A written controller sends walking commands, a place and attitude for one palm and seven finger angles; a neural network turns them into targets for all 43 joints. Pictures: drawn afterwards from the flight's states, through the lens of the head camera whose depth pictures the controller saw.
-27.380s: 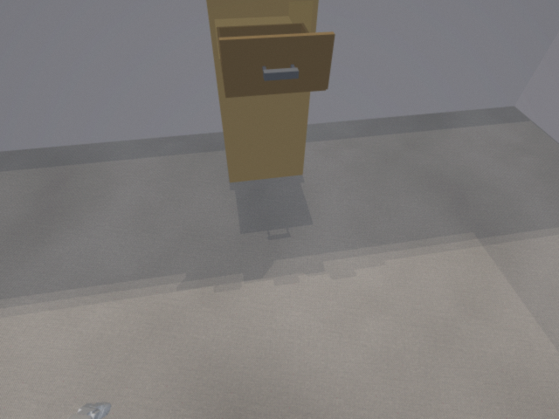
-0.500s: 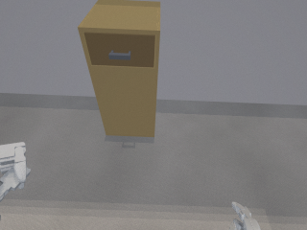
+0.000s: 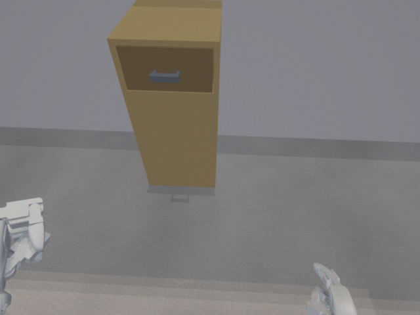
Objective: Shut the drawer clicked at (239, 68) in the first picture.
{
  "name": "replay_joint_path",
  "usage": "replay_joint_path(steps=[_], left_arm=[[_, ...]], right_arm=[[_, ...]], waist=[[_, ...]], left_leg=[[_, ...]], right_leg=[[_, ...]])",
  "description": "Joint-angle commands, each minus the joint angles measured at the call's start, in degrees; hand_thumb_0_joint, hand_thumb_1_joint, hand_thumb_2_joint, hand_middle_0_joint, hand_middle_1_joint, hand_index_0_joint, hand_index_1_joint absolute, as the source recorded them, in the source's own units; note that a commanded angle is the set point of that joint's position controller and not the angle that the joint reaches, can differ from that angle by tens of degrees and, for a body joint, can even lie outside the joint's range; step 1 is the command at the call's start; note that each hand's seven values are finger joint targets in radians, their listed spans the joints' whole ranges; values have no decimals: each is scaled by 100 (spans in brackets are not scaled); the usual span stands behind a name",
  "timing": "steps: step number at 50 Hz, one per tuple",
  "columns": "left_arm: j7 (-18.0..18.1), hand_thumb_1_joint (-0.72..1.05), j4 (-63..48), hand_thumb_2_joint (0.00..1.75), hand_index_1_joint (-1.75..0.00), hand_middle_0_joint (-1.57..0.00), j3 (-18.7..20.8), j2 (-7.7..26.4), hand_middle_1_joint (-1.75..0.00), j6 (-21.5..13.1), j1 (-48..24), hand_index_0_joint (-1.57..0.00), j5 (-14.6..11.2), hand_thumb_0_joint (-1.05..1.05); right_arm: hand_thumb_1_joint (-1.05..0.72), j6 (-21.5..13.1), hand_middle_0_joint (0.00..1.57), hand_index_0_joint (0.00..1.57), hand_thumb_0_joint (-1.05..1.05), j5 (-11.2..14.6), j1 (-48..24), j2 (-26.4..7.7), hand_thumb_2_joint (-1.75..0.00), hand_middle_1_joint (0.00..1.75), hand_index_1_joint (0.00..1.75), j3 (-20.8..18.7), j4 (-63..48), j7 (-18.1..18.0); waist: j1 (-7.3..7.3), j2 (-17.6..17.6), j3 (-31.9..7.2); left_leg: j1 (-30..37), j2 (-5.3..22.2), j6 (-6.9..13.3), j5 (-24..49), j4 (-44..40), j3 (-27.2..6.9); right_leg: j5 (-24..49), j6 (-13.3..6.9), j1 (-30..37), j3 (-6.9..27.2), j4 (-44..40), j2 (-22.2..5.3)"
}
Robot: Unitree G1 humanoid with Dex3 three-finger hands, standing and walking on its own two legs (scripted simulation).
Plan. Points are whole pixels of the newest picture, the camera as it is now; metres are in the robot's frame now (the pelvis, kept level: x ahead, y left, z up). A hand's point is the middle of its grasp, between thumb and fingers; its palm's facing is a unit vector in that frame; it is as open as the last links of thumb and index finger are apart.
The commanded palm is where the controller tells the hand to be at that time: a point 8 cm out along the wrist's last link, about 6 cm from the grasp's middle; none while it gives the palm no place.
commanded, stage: let the arm hang, fingers relaxed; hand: left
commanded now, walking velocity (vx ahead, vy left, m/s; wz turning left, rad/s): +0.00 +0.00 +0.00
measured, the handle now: (165, 75) +0.91 +0.23 -0.02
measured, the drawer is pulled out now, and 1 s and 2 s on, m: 0.00 0.00 0.00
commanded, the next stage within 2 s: look to check the result in 1.14 s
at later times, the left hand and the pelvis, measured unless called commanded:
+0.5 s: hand out of the picture -0.04 +0.21 -0.17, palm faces +0.03 -0.97 -0.24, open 4.1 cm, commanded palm none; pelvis -0.02 +0.00 +0.00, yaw +2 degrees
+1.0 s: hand out of the picture +0.03 +0.19 -0.17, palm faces +0.03 -0.97 -0.22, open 7.3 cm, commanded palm none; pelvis -0.01 +0.00 +0.00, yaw +1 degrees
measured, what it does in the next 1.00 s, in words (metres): stands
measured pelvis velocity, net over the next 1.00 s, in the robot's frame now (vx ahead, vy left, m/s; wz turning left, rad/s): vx -0.01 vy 0.00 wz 0.01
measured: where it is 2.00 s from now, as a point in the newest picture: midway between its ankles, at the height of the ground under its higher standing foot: outside the picture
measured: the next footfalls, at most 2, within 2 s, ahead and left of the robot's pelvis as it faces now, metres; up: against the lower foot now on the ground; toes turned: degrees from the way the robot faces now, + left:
none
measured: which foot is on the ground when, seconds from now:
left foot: down 0.00-1.00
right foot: down 0.00-1.00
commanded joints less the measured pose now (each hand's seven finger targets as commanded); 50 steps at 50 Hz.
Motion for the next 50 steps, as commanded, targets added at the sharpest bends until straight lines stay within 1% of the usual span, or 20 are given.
replay_joint_path(steps=[1, 2, 3, 4, 6, 7, 9, 10, 13, 15, 17, 20, 22, 24, 29, 32, 35, 40, 42, 50], left_arm=[[141, 90, -1262, 90, -160, -140, 753, 1073, -160, -340, -21, -140, -23, 0], [-726, 90, 3505, 90, -160, -140, -1323, 525, -160, 465, -795, -140, 504, 0], [-809, 90, 3607, 90, -156, -136, -1147, 401, -156, 865, -785, -136, 381, 0], [-825, 90, 3816, 90, -151, -132, -1208, 237, -151, 916, -953, -132, 392, 0], [-826, 90, 4399, 90, -143, -124, -1295, 302, -143, 927, -1389, -124, 423, 0], [-823, 90, 4730, 90, -138, -120, -1329, 349, -138, 937, -1579, -120, 416, 0], [-801, 90, 5495, 90, -130, -112, -1388, 492, -130, 961, -1940, -112, 401, 0], [-784, 90, 5895, 90, -125, -108, -1434, 505, -125, 993, -2095, -108, 384, 0], [-752, 90, 6931, 90, -112, -96, -1587, 437, -112, 1048, -2215, -96, 332, 0], [-752, 90, 7517, 90, -104, -88, -1646, 387, -104, 1047, -2185, -88, 304, 0], [-750, 90, 7964, 90, -95, -80, -1670, 323, -95, 1033, -2105, -80, 287, 0], [-737, 90, 8474, 90, -82, -68, -1625, 198, -82, 1009, -1965, -68, 278, 0], [-736, 90, 8719, 90, -73, -60, -1665, 182, -73, 996, -1953, -60, 261, 0], [-731, 90, 8921, 90, -65, -52, -1697, 166, -65, 991, -1944, -52, 252, 0], [-706, 90, 9214, 90, -43, -32, -1735, 99, -43, 1012, -1877, -32, 248, 0], [-692, 90, 9285, 90, -30, -20, -1736, 93, -30, 1003, -1833, -20, 252, 0], [-684, 90, 9319, 90, -30, -20, -1730, 53, -30, 1000, -1838, -20, 254, 0], [-668, 90, 9317, 90, -30, -20, -1721, -10, -30, 1000, -1887, -20, 259, 0], [-662, 90, 9300, 90, -30, -20, -1707, -33, -30, 989, -1906, -20, 270, 0], [-665, 90, 9210, 90, -30, -20, -1666, -11, -30, 949, -2082, -20, 267, 0]], right_arm=[[-90, -335, 20, 20, 0, -23, -553, -619, -90, 30, 30, -244, -921, -69], [-90, -563, 20, 20, 0, -21, -740, -1833, -90, 30, 30, -585, 587, 527], [-90, -189, 20, 20, 0, 47, -276, -1434, -90, 30, 30, -555, 490, 533], [-90, -78, 20, 20, 0, -13, -166, -1260, -90, 30, 30, -468, 501, 532], [-90, 37, 20, 20, 0, -111, -156, -1249, -90, 30, 30, -403, 506, 526], [-90, 75, 20, 20, 0, -139, -209, -1320, -90, 30, 30, -383, 551, 509], [-90, 164, 20, 20, 0, -178, -300, -1361, -90, 30, 30, -373, 748, 492], [-90, 220, 20, 20, 0, -192, -322, -1341, -90, 30, 30, -345, 881, 484], [-90, 320, 20, 20, 0, -200, -345, -1167, -90, 30, 30, -220, 1277, 469], [-90, 349, 20, 20, 0, -183, -268, -1065, -90, 30, 30, -177, 1550, 441], [-90, 368, 20, 20, 0, -161, -144, -972, -90, 30, 30, -162, 1796, 412], [-90, 382, 20, 20, 0, -166, 76, -859, -90, 30, 30, -186, 2126, 358], [-90, 399, 20, 20, 0, -142, 213, -848, -90, 30, 30, -203, 2288, 343], [-90, 408, 20, 20, 0, -131, 321, -821, -90, 30, 30, -211, 2462, 332], [-90, 436, 20, 20, 0, -129, 494, -743, -90, 30, 30, -219, 2725, 312], [-90, 430, 20, 20, 0, -130, 525, -697, -90, 30, 30, -223, 2798, 312], [-90, 408, 20, 20, 0, -131, 527, -688, -90, 30, 30, -225, 2836, 305], [-90, 396, 20, 20, 0, -141, 468, -595, -90, 30, 30, -212, 2889, 308], [-90, 382, 20, 20, 0, -147, 440, -573, -90, 30, 30, -221, 2883, 309], [-90, 338, 20, 20, 0, -149, 308, -604, -90, 30, 30, -233, 2877, 299]], waist=[[-26, 55, -488], [-200, 143, 75], [-111, 53, -392], [-77, -148, -468], [-39, -942, -422], [-21, -1157, -375], [-27, -1079, -309], [-35, -888, -199], [18, 80, -45], [24, 357, -41], [17, 393, -19], [12, 663, -175], [-11, 265, -103], [-26, 106, 34], [-41, -148, 341], [-48, -148, 330], [-34, -281, 372], [-26, -133, 467], [-19, -224, 442], [-27, -127, 394]], left_leg=[[396, 351, 31, 1013, -339, -488], [-164, 568, 133, 1841, 603, -666], [86, 512, 103, 1680, 467, -601], [-49, 579, 194, 1310, 425, -732], [-281, 597, 306, 1155, 291, -978], [-321, 556, 316, 1105, 259, -988], [-167, 436, 268, 1115, 214, -908], [-111, 428, 241, 1058, 87, -885], [-181, 457, 206, 667, -393, -954], [-92, 457, 180, 319, -590, -955], [-9, 447, 150, 190, -649, -908], [161, 473, 150, 112, -705, -886], [264, 491, 148, 171, -686, -867], [364, 495, 141, 257, -696, -819], [366, 515, 155, 66, -826, -807], [415, 503, 150, 83, -835, -770], [394, 516, 159, 152, -887, -785], [357, 512, 146, 196, -956, -777], [373, 520, 148, 314, -952, -772], [459, 523, 114, 656, -925, -712]], right_leg=[[1054, 113, -76, 600, -451, -630], [1754, -12, -794, 310, 514, -996], [1374, -44, -704, 596, 356, -916], [780, -64, -782, 472, 454, -852], [496, -108, -607, 483, 510, -743], [478, -137, -520, 526, 423, -794], [654, -240, -461, 676, 295, -912], [539, -242, -477, 667, 225, -911], [57, -176, -220, 698, 11, -808], [-157, -169, -138, 724, -165, -795], [-200, -173, -86, 718, -359, -811], [-93, -218, 59, 681, -498, -830], [-85, -223, -2, 643, -611, -853], [-71, -216, -118, 608, -687, -866], [-343, -201, -314, 572, -771, -848], [-356, -196, -346, 598, -764, -850], [-243, -172, -308, 554, -715, -833], [-162, -146, -304, 564, -679, -827], [-60, -136, -270, 543, -654, -830], [287, -125, -146, 586, -687, -851]])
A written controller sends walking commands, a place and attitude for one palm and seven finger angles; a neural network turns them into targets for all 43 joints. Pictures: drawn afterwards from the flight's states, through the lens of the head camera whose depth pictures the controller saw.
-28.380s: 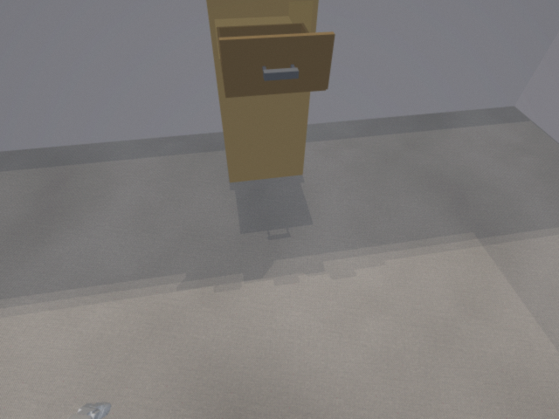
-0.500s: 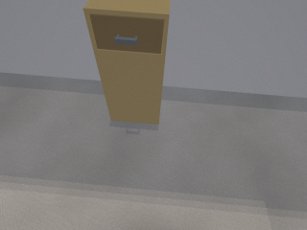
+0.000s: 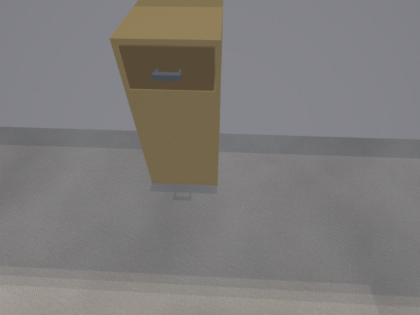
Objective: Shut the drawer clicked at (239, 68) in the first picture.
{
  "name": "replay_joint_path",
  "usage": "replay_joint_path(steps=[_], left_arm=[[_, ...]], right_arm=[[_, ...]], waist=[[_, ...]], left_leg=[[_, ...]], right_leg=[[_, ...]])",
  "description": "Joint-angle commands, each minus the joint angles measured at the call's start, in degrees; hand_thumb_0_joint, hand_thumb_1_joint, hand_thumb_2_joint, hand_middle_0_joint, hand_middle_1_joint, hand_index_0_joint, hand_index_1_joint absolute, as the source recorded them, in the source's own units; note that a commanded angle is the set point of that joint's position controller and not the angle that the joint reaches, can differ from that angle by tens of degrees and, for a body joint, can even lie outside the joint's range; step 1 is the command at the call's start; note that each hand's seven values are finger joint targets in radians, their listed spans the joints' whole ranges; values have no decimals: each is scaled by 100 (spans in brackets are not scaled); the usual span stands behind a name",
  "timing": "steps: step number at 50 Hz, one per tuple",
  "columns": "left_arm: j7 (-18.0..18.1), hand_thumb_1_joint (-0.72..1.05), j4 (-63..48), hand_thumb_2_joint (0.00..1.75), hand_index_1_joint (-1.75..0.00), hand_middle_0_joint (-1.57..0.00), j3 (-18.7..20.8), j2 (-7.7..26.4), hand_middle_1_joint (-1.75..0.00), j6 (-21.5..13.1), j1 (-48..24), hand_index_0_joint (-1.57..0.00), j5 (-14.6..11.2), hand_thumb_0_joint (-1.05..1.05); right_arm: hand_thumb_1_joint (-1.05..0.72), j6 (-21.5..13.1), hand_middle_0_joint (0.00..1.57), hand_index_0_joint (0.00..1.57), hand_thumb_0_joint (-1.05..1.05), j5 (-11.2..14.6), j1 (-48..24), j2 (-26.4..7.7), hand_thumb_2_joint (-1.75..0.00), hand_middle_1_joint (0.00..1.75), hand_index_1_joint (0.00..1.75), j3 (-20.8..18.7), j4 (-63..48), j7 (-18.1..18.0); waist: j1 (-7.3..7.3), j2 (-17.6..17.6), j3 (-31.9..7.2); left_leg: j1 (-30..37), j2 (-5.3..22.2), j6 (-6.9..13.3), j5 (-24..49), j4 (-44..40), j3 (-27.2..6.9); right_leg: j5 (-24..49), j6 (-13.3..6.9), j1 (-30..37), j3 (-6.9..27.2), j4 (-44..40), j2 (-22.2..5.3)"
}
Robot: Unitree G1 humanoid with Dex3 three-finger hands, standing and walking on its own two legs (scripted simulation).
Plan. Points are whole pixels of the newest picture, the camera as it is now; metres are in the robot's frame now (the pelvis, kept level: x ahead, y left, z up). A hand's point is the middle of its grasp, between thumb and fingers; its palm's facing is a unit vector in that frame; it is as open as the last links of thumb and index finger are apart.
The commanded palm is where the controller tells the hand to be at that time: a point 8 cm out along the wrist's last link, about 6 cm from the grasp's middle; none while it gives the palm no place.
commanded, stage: let the arm hang, fingers relaxed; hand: left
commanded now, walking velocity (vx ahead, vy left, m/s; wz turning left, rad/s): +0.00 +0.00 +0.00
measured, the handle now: (167, 73) +0.93 +0.21 -0.02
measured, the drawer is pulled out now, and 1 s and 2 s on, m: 0.00 0.00 0.00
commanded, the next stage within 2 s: look to check the result in 0.14 s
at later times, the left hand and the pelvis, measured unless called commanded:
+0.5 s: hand out of the picture +0.04 +0.21 -0.16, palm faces +0.01 -0.96 -0.28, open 7.4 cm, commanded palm none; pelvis +0.01 -0.01 +0.00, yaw +0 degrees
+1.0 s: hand out of the picture +0.09 +0.21 -0.16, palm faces +0.00 -0.95 -0.31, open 7.4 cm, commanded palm none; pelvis +0.02 -0.02 +0.00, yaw +0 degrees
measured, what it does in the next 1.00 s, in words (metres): stands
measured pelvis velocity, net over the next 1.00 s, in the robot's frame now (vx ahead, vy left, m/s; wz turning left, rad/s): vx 0.02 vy -0.02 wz -0.01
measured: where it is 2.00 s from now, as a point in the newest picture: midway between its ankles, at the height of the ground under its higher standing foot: outside the picture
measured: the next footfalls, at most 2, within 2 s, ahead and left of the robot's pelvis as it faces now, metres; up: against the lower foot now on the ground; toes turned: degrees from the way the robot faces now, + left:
none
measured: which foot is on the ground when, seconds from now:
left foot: down 0.00-1.00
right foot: down 0.00-1.00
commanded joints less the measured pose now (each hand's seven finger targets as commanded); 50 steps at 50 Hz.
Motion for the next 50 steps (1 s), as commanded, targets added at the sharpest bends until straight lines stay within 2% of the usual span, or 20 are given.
replay_joint_path(steps=[1, 13, 15, 25, 29, 31, 36, 38, 47, 50], left_arm=[[75, 90, -169, 90, -30, -20, 180, 945, -30, -59, 301, -20, 20, 0], [61, 90, -170, 90, -30, -20, 200, 1114, -30, -90, 99, -20, -1, 0], [59, 90, -173, 90, -30, -20, 195, 1160, -30, -91, 72, -20, -8, 0], [47, 90, -142, 90, -30, -20, 200, 1334, -30, -96, -67, -20, -9, 0], [48, 90, -152, 90, -30, -20, 207, 1406, -30, -113, -115, -20, -8, 0], [51, 90, -169, 90, -30, -20, 207, 1446, -30, -119, -135, -20, -4, 0], [54, 90, -197, 90, -30, -20, 226, 1514, -30, -138, -217, -20, 2, 0], [48, 90, -199, 90, -30, -20, 225, 1522, -30, -134, -248, -20, -3, 0], [49, 90, -252, 90, -30, -20, 248, 1636, -30, -155, -361, -20, -1, 0], [47, 90, -255, 90, -30, -20, 251, 1671, -30, -156, -399, -20, -6, 0]], right_arm=[[-90, -106, 20, 20, 0, -12, 214, -773, -90, 30, 30, -152, -157, -69], [-90, -107, 20, 20, 0, -13, 76, -955, -90, 30, 30, -164, -155, -76], [-90, -103, 20, 20, 0, -7, 48, -1004, -90, 30, 30, -162, -147, -75], [-90, -106, 20, 20, 0, -5, -143, -1212, -90, 30, 30, -169, -166, -66], [-90, -112, 20, 20, 0, -3, -205, -1287, -90, 30, 30, -174, -176, -63], [-90, -104, 20, 20, 0, 7, -246, -1320, -90, 30, 30, -180, -200, -63], [-90, -121, 20, 20, 0, 3, -331, -1407, -90, 30, 30, -195, -224, -60], [-90, -124, 20, 20, 0, -3, -378, -1399, -90, 30, 30, -186, -229, -60], [-90, -134, 20, 20, 0, -2, -452, -1526, -90, 30, 30, -197, -264, -58], [-90, -140, 20, 20, 0, 0, -469, -1566, -90, 30, 30, -194, -273, -61]], waist=[[54, -109, 91], [30, -134, -34], [20, -45, -24], [30, -134, -66], [19, -117, -192], [21, -172, -104], [18, -140, -236], [27, -79, -166], [16, -195, -266], [22, -124, -296]], left_leg=[[163, 688, 68, 407, -410, -697], [334, 712, 35, 586, -377, -658], [353, 723, 27, 557, -392, -655], [465, 752, 26, 639, -447, -698], [562, 770, 20, 763, -430, -674], [548, 772, 16, 750, -429, -670], [627, 786, 5, 901, -442, -663], [608, 791, -2, 857, -471, -645], [705, 819, -16, 1000, -473, -615], [721, 815, -20, 1058, -483, -624]], right_leg=[[230, -151, -317, 614, -555, -705], [541, -171, -141, 638, -664, -762], [536, -177, -134, 659, -691, -772], [613, -165, -79, 655, -741, -785], [855, -159, 5, 670, -746, -810], [878, -148, -45, 678, -774, -800], [1141, -143, 79, 697, -753, -809], [1124, -139, 67, 702, -780, -823], [1428, -120, 182, 708, -801, -842], [1513, -121, 232, 720, -791, -848]])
